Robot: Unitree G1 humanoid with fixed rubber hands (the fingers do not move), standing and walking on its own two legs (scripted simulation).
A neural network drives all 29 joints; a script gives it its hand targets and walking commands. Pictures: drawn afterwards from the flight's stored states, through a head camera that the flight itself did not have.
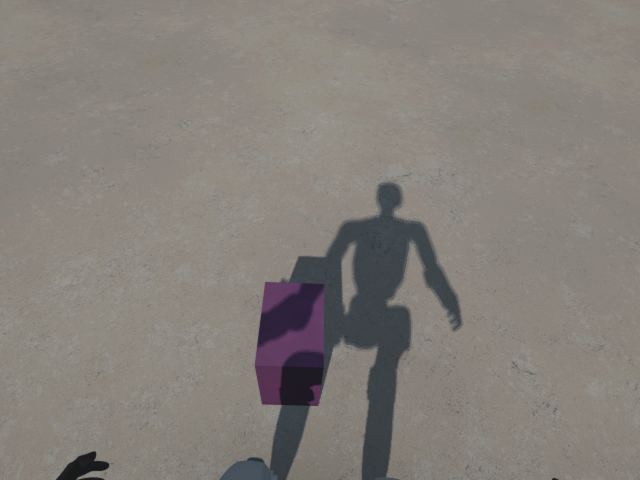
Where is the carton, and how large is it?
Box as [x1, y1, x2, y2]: [255, 282, 323, 405]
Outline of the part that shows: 265,282 255,359 255,369 261,401 264,404 317,405 323,368 323,284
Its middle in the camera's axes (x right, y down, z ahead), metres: -0.08 +0.32 +1.12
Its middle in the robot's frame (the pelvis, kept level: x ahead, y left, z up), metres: +0.56 +0.06 -0.58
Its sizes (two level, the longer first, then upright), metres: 0.241 0.166 0.285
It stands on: the floor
